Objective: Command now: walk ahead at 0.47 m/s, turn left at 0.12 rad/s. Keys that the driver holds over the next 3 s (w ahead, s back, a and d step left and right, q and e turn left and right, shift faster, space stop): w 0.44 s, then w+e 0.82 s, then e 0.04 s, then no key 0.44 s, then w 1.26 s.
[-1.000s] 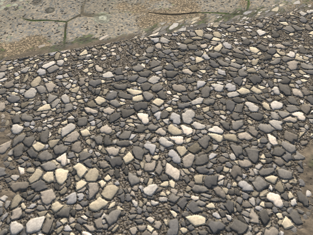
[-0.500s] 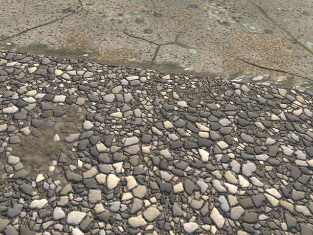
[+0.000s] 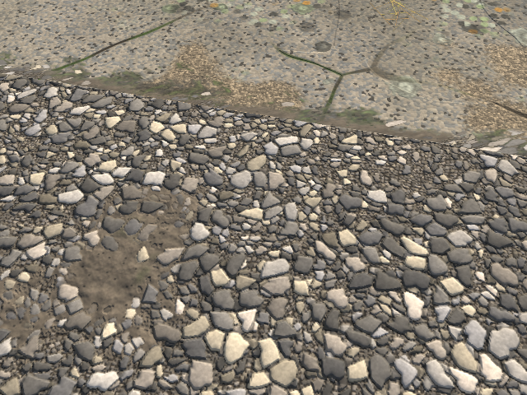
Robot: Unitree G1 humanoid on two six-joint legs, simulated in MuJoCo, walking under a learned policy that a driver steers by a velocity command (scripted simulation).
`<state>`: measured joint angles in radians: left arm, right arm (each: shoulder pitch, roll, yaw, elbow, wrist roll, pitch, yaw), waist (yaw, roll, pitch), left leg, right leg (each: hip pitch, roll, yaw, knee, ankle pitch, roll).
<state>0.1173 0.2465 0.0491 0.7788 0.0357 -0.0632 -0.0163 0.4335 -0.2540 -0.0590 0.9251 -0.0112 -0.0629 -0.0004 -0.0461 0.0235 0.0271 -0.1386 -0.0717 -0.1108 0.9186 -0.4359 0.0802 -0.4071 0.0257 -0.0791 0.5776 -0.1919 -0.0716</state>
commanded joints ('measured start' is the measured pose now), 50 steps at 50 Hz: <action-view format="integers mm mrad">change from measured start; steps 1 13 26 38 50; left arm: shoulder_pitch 154 316 298 55 223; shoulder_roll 116 86 101 23 97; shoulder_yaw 35 10 15 8 40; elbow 9 134 125 58 67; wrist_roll -12 -33 -35 -12 8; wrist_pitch -3 -43 -9 51 31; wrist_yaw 2 4 20 -30 -20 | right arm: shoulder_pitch -48 -393 -136 -71 -38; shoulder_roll -98 -10 -125 -65 -159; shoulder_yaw -14 31 -18 -1 -20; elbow -87 -184 -90 -8 17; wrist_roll -10 -23 -11 -3 -12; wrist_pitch -22 14 -6 -57 -2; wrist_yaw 14 49 6 -7 -35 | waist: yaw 70 77 -9 45 176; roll -51 -91 28 31 53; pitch -15 54 -118 63 -128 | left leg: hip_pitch -481 -489 230 49 184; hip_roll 87 144 440 275 327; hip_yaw -6 179 -336 212 378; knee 309 -182 -657 -807 -108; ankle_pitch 120 427 159 536 1137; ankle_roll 26 -60 185 46 13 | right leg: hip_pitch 371 330 -204 -276 229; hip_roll -346 -168 -48 -125 74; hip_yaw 546 108 151 78 -67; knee -380 -447 704 356 -66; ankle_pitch -261 451 -191 166 -41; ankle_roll -151 -106 -30 33 -160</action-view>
